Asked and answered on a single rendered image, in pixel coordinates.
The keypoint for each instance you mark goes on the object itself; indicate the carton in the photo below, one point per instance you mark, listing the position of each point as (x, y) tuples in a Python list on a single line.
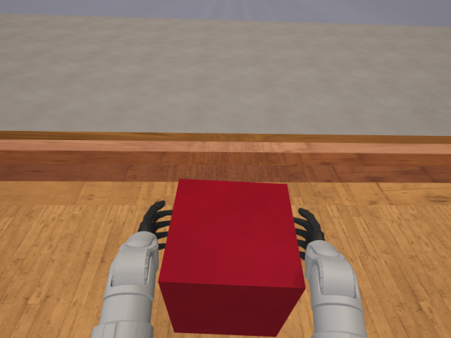
[(231, 263)]

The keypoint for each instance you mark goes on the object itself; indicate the robot right hand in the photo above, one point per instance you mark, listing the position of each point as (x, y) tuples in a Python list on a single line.
[(312, 230)]

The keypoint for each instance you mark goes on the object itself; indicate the left robot forearm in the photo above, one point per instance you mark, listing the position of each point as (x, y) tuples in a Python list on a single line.
[(127, 308)]

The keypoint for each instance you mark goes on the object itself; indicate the right robot forearm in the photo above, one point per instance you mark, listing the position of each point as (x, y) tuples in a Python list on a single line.
[(335, 296)]

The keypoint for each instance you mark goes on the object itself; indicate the robot left hand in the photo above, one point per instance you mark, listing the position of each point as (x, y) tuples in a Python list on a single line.
[(149, 221)]

